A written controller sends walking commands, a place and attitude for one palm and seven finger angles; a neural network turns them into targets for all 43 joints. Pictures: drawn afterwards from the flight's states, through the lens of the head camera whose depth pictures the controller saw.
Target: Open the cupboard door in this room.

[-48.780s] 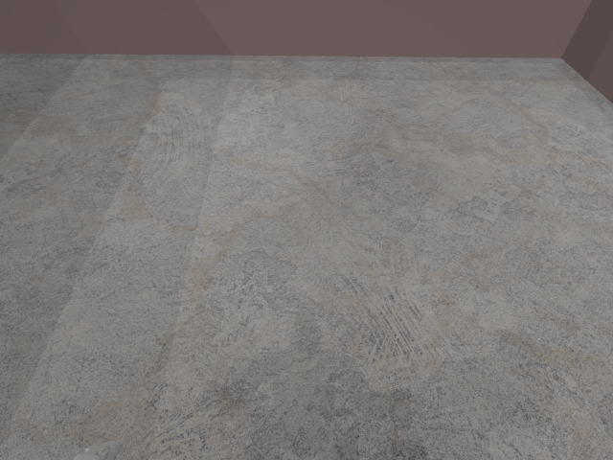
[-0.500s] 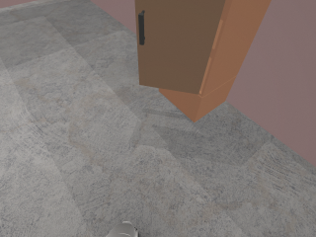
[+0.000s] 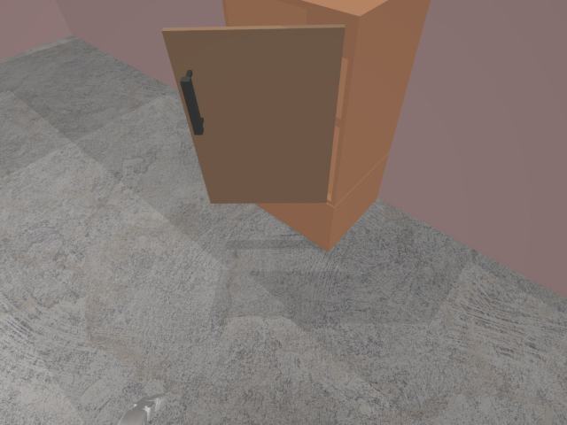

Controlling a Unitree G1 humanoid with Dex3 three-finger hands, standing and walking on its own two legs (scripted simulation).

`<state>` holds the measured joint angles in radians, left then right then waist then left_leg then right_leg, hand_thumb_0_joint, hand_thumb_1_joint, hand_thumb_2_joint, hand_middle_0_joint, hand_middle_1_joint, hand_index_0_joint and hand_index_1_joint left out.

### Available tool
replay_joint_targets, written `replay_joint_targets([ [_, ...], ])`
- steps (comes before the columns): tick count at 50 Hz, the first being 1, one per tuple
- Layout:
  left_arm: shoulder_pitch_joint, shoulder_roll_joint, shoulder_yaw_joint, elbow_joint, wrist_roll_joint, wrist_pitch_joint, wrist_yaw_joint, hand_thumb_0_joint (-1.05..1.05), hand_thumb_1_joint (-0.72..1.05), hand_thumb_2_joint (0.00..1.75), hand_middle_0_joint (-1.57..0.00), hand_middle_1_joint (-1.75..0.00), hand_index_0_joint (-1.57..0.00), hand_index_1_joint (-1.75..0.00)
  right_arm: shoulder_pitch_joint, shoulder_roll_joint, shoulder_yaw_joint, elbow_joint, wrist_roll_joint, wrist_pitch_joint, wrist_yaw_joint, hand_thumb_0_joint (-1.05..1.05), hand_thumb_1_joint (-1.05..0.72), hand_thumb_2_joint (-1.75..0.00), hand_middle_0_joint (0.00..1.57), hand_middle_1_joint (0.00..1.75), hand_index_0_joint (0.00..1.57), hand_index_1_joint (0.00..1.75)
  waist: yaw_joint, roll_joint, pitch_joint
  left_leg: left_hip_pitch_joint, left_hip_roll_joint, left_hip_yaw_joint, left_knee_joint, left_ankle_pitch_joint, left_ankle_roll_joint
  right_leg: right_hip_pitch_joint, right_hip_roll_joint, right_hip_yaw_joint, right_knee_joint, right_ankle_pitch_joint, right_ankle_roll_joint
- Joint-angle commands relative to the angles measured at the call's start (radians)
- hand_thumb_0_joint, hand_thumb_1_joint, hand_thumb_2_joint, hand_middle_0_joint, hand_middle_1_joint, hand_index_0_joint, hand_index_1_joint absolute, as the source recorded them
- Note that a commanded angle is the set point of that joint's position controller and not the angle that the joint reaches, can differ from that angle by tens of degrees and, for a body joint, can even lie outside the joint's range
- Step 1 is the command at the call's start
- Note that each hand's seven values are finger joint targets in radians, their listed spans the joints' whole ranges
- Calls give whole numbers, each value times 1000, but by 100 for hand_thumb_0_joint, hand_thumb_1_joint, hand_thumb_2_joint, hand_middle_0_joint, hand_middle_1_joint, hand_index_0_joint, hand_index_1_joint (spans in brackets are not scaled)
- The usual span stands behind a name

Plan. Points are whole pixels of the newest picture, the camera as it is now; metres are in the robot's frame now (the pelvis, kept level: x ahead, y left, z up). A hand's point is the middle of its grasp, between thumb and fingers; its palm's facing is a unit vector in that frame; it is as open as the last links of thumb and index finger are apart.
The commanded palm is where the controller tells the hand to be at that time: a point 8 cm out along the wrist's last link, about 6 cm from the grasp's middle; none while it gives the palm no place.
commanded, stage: take the last steps up to it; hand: left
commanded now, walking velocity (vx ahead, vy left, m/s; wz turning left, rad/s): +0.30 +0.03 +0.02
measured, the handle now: (194, 103) +0.85 +0.26 -0.02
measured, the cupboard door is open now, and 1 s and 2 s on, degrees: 40 40 40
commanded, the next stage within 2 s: come to a stop and stand still in 0.56 s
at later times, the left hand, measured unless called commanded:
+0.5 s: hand (146, 416) +0.17 +0.24 -0.18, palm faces +0.06 -0.99 -0.15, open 7.3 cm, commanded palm none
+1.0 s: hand (186, 302) +0.37 +0.22 -0.17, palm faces +0.02 -0.98 -0.17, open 7.3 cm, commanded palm none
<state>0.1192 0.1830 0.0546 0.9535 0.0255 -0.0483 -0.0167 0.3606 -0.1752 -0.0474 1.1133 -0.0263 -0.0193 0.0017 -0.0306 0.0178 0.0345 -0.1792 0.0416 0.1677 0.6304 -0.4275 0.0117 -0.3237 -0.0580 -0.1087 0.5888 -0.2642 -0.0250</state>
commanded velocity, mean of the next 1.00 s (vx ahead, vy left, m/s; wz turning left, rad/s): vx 0.06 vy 0.03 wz -0.01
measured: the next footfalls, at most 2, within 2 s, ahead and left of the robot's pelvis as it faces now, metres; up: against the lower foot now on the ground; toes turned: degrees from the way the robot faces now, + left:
left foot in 0.32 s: +0.29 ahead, +0.16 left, +0.00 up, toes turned +5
right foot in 0.74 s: +0.33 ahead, -0.08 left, +0.00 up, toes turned -7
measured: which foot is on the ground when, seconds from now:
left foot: up 0.00-0.30, down 0.32-1.00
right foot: down 0.00-0.32, up 0.34-0.72, down 0.74-1.00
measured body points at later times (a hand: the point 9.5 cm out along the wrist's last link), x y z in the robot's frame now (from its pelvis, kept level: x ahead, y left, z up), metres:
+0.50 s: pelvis +0.18 +0.07 +0.01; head +0.20 +0.09 +0.45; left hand +0.17 +0.30 -0.16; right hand +0.25 -0.17 -0.13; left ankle +0.23 +0.15 -0.73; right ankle +0.14 -0.07 -0.65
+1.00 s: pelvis +0.28 +0.05 +0.00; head +0.32 +0.06 +0.45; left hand +0.37 +0.27 -0.16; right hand +0.27 -0.18 -0.15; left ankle +0.25 +0.15 -0.73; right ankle +0.29 -0.07 -0.73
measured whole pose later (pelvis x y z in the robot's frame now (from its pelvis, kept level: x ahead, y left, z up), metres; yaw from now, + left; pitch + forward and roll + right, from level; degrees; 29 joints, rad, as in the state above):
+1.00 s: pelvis +0.28 +0.05 +0.00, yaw -1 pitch +0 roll +0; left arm 0.12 0.16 0.04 1.03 0.00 0.00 0.04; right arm 0.25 -0.14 -0.04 1.10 0.00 0.04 -0.03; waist -0.01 -0.04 0.08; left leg -0.20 0.03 0.11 0.54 -0.32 -0.01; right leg -0.29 -0.06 -0.10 0.57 -0.28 0.00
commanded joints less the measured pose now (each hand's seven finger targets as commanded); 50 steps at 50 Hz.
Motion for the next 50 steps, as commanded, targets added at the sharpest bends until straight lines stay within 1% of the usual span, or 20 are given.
replay_joint_targets([
  [1,306,176,42,58,-8,-10,33,0,90,90,-20,-30,-20,-30,-152,-94,-18,-134,9,-37,-2,0,-90,-90,20,30,20,30,133,-214,-22,-562,39,-151,508,-88,-16,452,-384,477,-319,227,-225],
  [3,236,124,26,42,-10,-20,30,0,90,90,-20,-30,-20,-30,-145,-51,-11,-115,5,-25,4,0,-90,-90,20,30,20,30,81,-109,-9,-483,67,-150,440,46,-38,331,-295,268,-336,298,-157],
  [6,209,96,21,55,-5,-36,25,0,90,90,-20,-30,-20,-30,-104,-12,-10,-97,5,-10,17,0,-90,-90,20,30,20,30,43,-168,5,-387,59,-95,279,140,-55,246,-227,122,-369,311,-122],
  [11,217,138,24,87,-2,-32,21,0,90,90,-20,-30,-20,-30,-168,-12,-9,-130,4,-21,32,0,-90,-90,20,30,20,30,51,-147,26,-261,26,-51,22,202,-35,197,-226,107,-343,182,-113],
  [14,191,145,27,93,-8,-17,18,0,90,90,-20,-30,-20,-30,-64,-63,-19,-99,-3,-33,24,0,-90,-90,20,30,20,30,-18,-79,17,3,-20,-13,-121,260,-21,75,-178,58,-207,126,-75],
  [15,196,119,22,85,-9,-13,14,0,90,90,-20,-30,-20,-30,48,-118,-32,-68,-6,-40,14,0,-90,-90,20,30,20,30,-65,20,-43,168,33,-95,-161,221,6,-6,-128,26,-1,131,-50],
  [16,227,63,12,65,-14,-7,9,0,90,90,-20,-30,-20,-30,154,-233,-60,-50,-20,-42,-1,0,-90,-90,20,30,20,30,-89,268,-102,303,266,-419,-243,173,93,-200,4,-52,294,-156,2],
  [17,185,65,5,24,-14,-10,12,0,90,90,-20,-30,-20,-30,212,-263,-61,-51,-17,-32,-12,0,-90,-90,20,30,20,30,-109,281,-132,288,387,-605,-369,116,175,-276,46,8,522,-346,0],
  [20,143,58,10,45,-4,0,6,0,90,90,-20,-30,-20,-30,-4,-154,-28,-108,-5,-36,-21,0,-90,-90,20,30,20,30,-18,139,-7,-15,339,-465,-452,-17,155,-299,-62,110,682,-138,-5],
  [23,224,22,4,80,1,19,0,0,90,90,-20,-30,-20,-30,-51,-111,-10,-106,-1,-55,-25,0,-90,-90,20,30,20,30,39,103,-38,-67,264,-261,-448,203,122,-203,-68,91,568,-55,16],
  [28,174,2,0,53,1,31,3,0,90,90,-20,-30,-20,-30,-27,-102,-12,-91,-2,-52,-23,0,-90,-90,20,30,20,30,36,44,-16,-48,242,-179,-459,297,141,-164,-62,61,330,4,33],
  [31,113,10,-3,35,0,28,4,0,90,90,-20,-30,-20,-30,-9,-101,-12,-74,-5,-42,-22,0,-90,-90,20,30,20,30,20,80,9,-39,249,-181,-440,277,151,-110,-48,40,163,-18,32],
  [34,120,12,-9,43,0,25,9,0,90,90,-20,-30,-20,-30,-13,-102,-11,-59,-3,-31,-25,0,-90,-90,20,30,20,30,33,71,-5,-47,219,-156,-344,333,126,22,-9,8,13,16,36],
  [36,205,55,-9,81,-4,12,24,0,90,90,-20,-30,-20,-30,-29,-57,4,-50,8,-29,-29,0,-90,-90,20,30,20,30,75,-37,-32,-99,121,-89,-194,378,37,197,-43,85,-174,286,30],
  [37,228,103,-7,98,-7,3,34,0,90,90,-20,-30,-20,-30,-6,-29,11,-50,15,-25,-27,0,-90,-90,20,30,20,30,60,-131,-60,-167,55,-60,-159,228,-14,278,-168,218,-181,564,-16],
  [38,199,150,-9,98,-13,8,37,0,90,90,-20,-30,-20,-30,37,-27,12,-36,22,-11,-22,0,-90,-90,20,30,20,30,27,-129,-48,-135,14,-60,-162,83,-38,237,-257,231,-180,654,-70],
  [41,165,146,-5,94,-21,14,58,0,90,90,-20,-30,-20,-30,48,-37,6,-16,27,21,-32,0,-90,-90,20,30,20,30,29,-291,-132,-93,9,-62,-88,58,-52,298,-241,201,-118,1024,-107],
  [46,146,165,27,82,-13,40,74,0,90,90,-20,-30,-20,-30,-10,-36,-7,-38,26,43,-40,0,-90,-90,20,30,20,30,56,-158,-131,-175,-2,-77,-61,8,-63,375,-275,223,-64,1107,-154],
  [48,99,158,30,59,-18,51,72,0,90,90,-20,-30,-20,-30,10,-40,-11,-39,21,45,-39,0,-90,-90,20,30,20,30,29,-112,-139,-56,20,-81,-187,267,-54,270,-225,175,-32,886,-104],
  [50,74,100,19,23,-18,66,63,0,90,90,-20,-30,-20,-30,-9,-96,-24,-62,9,43,-38,0,-90,-90,20,30,20,30,31,132,-98,67,172,-203,-233,747,23,55,-72,59,38,361,0],
])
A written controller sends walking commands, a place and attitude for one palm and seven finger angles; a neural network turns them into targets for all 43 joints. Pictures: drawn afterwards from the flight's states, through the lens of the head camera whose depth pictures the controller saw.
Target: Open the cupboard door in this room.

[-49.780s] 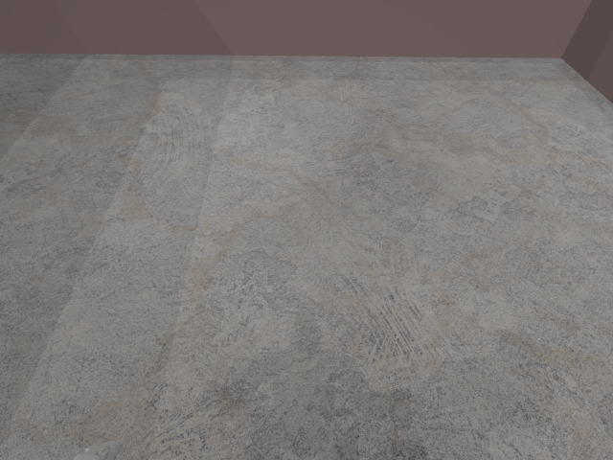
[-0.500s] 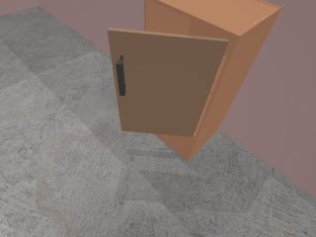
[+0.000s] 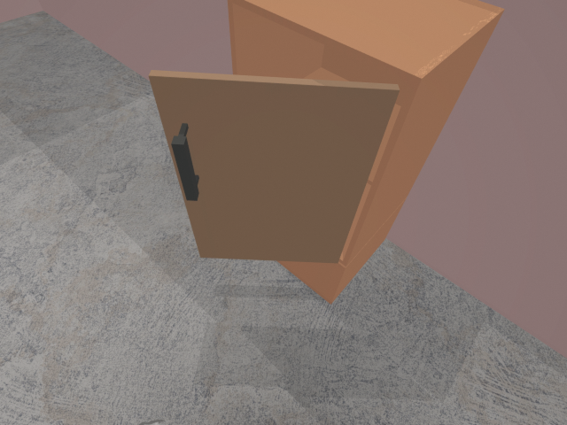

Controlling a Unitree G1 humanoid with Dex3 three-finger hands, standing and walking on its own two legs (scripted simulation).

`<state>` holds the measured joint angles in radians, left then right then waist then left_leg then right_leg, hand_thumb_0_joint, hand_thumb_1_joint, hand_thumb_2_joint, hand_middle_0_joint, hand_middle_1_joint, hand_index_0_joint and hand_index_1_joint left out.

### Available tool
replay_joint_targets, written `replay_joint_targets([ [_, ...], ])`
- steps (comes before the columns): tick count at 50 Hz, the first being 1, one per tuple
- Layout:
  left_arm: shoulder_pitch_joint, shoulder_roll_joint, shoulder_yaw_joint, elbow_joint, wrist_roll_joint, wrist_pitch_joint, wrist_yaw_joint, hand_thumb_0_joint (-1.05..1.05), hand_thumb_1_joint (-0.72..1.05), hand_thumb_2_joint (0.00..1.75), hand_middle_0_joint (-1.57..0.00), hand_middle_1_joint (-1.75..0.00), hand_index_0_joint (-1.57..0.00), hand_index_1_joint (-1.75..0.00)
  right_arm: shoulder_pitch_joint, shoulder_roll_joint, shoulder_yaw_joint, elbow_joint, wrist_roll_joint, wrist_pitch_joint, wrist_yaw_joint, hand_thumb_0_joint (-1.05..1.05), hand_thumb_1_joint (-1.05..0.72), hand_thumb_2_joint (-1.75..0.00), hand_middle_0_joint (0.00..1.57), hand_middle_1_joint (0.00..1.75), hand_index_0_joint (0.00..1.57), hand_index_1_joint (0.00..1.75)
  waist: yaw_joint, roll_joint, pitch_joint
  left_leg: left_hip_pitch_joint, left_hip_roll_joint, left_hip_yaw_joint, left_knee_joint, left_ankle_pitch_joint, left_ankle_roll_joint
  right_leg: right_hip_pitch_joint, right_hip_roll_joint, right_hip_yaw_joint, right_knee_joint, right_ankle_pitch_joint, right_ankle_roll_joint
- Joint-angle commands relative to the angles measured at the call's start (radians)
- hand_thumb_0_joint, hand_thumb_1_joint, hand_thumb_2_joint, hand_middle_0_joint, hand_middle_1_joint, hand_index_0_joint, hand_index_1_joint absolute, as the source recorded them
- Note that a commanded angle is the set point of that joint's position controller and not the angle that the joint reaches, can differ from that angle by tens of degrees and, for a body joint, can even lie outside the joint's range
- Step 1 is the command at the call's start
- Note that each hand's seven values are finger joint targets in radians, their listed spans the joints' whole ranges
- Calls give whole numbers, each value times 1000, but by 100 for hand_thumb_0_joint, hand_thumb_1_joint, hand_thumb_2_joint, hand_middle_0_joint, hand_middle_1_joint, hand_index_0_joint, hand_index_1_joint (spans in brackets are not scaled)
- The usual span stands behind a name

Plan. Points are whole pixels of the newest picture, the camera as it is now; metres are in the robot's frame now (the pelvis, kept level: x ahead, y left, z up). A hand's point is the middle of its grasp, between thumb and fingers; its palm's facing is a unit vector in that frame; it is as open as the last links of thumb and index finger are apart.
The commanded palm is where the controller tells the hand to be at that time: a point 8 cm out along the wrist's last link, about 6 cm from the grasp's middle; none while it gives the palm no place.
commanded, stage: come to a stop and stand still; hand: left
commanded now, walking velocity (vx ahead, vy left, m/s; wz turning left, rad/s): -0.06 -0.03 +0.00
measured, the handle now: (188, 163) +0.57 +0.22 -0.02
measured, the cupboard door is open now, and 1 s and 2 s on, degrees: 40 40 40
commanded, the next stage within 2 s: look again from close up in 0.70 s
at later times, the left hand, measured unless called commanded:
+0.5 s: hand out of the picture +0.00 +0.18 -0.16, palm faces -0.01 -0.97 -0.25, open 7.4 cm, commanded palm none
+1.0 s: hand out of the picture -0.01 +0.17 -0.17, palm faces -0.04 -0.98 -0.21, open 7.4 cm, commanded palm none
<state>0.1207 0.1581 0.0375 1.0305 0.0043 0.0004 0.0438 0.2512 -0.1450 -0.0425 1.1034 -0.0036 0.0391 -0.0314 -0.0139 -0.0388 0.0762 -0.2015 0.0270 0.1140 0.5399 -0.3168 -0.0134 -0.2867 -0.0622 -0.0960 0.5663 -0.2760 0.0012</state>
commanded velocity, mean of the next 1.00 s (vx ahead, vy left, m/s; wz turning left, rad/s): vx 0.00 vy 0.00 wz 0.00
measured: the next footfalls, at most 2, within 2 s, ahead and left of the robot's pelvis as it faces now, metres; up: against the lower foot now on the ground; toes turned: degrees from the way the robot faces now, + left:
right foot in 0.26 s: -0.01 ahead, -0.12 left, +0.00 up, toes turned -1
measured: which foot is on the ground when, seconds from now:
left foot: down 0.00-1.00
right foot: down 0.00-0.02, up 0.04-0.24, down 0.26-1.00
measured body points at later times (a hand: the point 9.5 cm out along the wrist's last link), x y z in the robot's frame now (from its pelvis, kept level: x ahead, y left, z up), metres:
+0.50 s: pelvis -0.03 +0.00 +0.00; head -0.02 -0.02 +0.45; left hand +0.00 +0.23 -0.14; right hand +0.04 -0.23 -0.15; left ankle -0.03 +0.10 -0.73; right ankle -0.05 -0.12 -0.73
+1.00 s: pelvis -0.03 -0.01 +0.01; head -0.01 -0.02 +0.46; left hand -0.01 +0.22 -0.15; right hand -0.06 -0.23 -0.16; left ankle -0.03 +0.10 -0.73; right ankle -0.05 -0.12 -0.73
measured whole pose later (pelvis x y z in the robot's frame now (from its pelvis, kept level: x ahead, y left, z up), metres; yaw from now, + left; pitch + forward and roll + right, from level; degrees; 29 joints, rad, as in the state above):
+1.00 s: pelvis -0.03 -0.01 +0.01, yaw -2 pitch -1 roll +1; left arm 0.26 0.17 -0.02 1.09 0.01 -0.01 0.03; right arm 0.30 -0.16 0.00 1.13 -0.01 -0.01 -0.02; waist -0.02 0.00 0.04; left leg -0.19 0.04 0.14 0.46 -0.26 0.00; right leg -0.20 -0.01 -0.01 0.50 -0.29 -0.01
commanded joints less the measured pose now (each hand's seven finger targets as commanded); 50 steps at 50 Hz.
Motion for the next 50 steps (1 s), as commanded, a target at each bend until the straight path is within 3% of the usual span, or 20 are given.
replay_joint_targets([
  [1,34,95,26,-69,7,28,3,0,90,90,-20,-30,-20,-30,102,-139,-28,-58,-17,-19,-8,0,-90,-90,20,30,20,30,-4,297,-90,57,270,-215,-199,816,122,-31,6,13,172,-80,4],
  [2,22,93,27,-73,6,39,2,0,90,90,-20,-30,-20,-30,99,-144,-28,-65,-23,-21,-18,0,-90,-90,20,30,20,30,-13,256,-63,35,298,-244,-213,835,183,-84,29,76,314,-260,3],
  [3,29,88,28,-72,5,44,0,0,90,90,-20,-30,-20,-30,79,-144,-24,-76,-25,-26,-25,0,-90,-90,20,30,20,30,2,210,-54,29,295,-231,-195,819,206,-105,21,117,377,-271,-2],
  [4,47,80,29,-65,6,42,-3,0,90,90,-20,-30,-20,-30,44,-145,-21,-87,-28,-29,-25,0,-90,-90,20,30,20,30,18,202,-58,59,278,-207,-172,810,209,-120,22,120,377,-257,-4],
  [6,50,70,22,-63,9,35,-11,0,90,90,-20,-30,-20,-30,22,-149,-21,-96,-27,-35,-23,0,-90,-90,20,30,20,30,17,174,-78,112,245,-163,-156,792,187,-105,24,92,280,-214,-1],
  [9,75,78,15,-57,6,27,-15,0,90,90,-20,-30,-20,-30,20,-167,-26,-88,-19,-38,-17,0,-90,-90,20,30,20,30,14,172,-114,131,220,-155,-145,692,156,5,27,56,60,-107,5],
  [11,134,100,14,-34,9,14,-14,0,90,90,-20,-30,-20,-30,5,-155,-25,-88,-8,-39,-12,0,-90,-90,20,30,20,30,35,110,-117,91,159,-134,-93,524,96,109,14,89,-141,159,-4],
  [12,136,134,14,-27,12,5,-9,0,90,90,-20,-30,-20,-30,10,-131,-23,-90,-2,-39,-9,0,-90,-90,20,30,20,30,16,36,-105,31,104,-103,-76,340,48,138,-55,183,-169,325,-29],
  [13,248,164,4,-18,23,-14,36,0,90,90,-20,-30,-20,-30,-99,-168,-25,-193,6,-64,-2,0,-90,-90,20,30,20,30,47,56,-79,48,95,-35,108,378,4,57,-123,228,-127,787,-10],
  [14,170,214,-1,-64,20,-36,27,0,90,90,-20,-30,-20,-30,-34,-107,-13,-204,7,-53,17,0,-90,-90,20,30,20,30,-5,-39,-121,-59,31,-59,51,37,14,131,-165,272,-91,715,-70],
  [15,155,199,-1,-72,15,-46,22,0,90,90,-20,-30,-20,-30,-11,-107,-8,-196,2,-42,23,0,-90,-90,20,30,20,30,-12,-145,-185,-50,31,-55,19,0,23,180,-144,265,-77,674,-90],
  [16,128,190,-5,-81,18,-49,18,0,90,90,-20,-30,-20,-30,11,-104,-8,-190,-2,-43,26,0,-90,-90,20,30,20,30,-25,-106,-197,-10,27,-47,-32,54,27,185,-120,219,-39,701,-82],
  [18,148,166,-13,-86,11,-40,15,0,90,90,-20,-30,-20,-30,10,-133,-8,-182,-8,-54,20,0,-90,-90,20,30,20,30,-13,75,-170,98,84,-80,-44,376,47,89,-59,169,-20,503,-49],
  [19,155,164,-15,-82,9,-33,13,0,90,90,-20,-30,-20,-30,2,-139,-5,-180,-9,-54,16,0,-90,-90,20,30,20,30,-5,111,-135,95,108,-92,-49,421,55,59,-38,150,-38,356,-42],
  [21,163,153,-22,-75,13,-31,9,0,90,90,-20,-30,-20,-30,-14,-140,0,-181,-9,-52,15,0,-90,-90,20,30,20,30,1,45,-80,62,110,-97,-68,342,59,40,-27,154,-81,255,-40],
  [23,157,151,-28,-68,11,-27,3,0,90,90,-20,-30,-20,-30,-23,-139,5,-177,-10,-48,17,0,-90,-90,20,30,20,30,-1,10,-32,31,92,-92,-103,168,50,10,-36,181,-126,167,-39],
  [29,155,158,-30,-56,12,-20,-6,0,90,90,-20,-30,-20,-30,4,-137,16,-136,-15,-48,23,0,-90,-90,20,30,20,30,-1,13,23,-10,72,-97,-171,-27,45,-48,-28,211,-208,-120,-43],
  [33,167,158,-27,-46,11,-23,-9,0,90,90,-20,-30,-20,-30,26,-138,21,-111,-16,-57,23,0,-90,-90,20,30,20,30,5,29,-14,-10,77,-98,-182,-18,47,-16,-27,203,-204,-98,-43],
  [43,183,137,-25,7,9,-28,-8,0,90,90,-20,-30,-20,-30,67,-122,31,-38,-11,-73,12,0,-90,-90,20,30,20,30,17,45,-47,9,95,-89,-170,132,46,58,-34,178,-153,124,-47],
  [50,183,128,-26,34,9,-27,-6,0,90,90,-20,-30,-20,-30,76,-110,30,-11,-9,-69,8,0,-90,-90,20,30,20,30,14,36,-22,19,97,-80,-164,138,42,47,-35,181,-155,153,-48],
])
